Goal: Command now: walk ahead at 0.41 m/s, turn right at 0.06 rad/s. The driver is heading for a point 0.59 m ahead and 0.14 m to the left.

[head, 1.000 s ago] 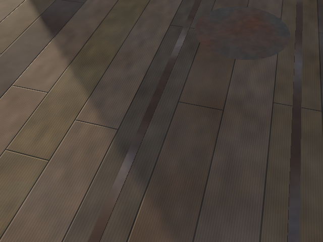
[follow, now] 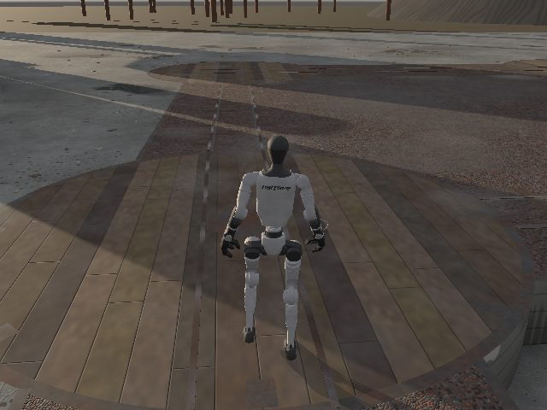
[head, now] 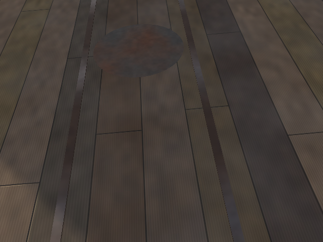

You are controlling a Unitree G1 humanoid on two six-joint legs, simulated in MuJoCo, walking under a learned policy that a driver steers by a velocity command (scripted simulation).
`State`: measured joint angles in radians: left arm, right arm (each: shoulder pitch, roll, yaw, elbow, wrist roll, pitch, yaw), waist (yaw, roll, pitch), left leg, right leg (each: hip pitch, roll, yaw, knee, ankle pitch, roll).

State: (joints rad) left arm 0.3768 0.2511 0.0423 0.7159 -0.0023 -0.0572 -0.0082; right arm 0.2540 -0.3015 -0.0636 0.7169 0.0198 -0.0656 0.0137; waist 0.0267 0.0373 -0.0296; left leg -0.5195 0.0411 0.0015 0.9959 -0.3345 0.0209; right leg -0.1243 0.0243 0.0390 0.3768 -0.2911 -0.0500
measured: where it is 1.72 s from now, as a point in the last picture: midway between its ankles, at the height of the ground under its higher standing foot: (177, 232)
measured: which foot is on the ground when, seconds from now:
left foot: up 0.00-0.28, down 0.30-0.80, up 0.82-1.00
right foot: down 0.00-0.30, up 0.32-0.78, down 0.80-1.00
